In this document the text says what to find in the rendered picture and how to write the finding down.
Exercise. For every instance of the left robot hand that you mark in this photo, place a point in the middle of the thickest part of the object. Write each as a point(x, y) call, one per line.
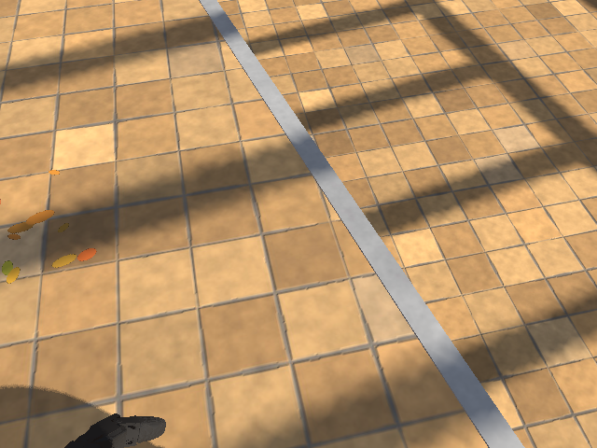
point(119, 432)

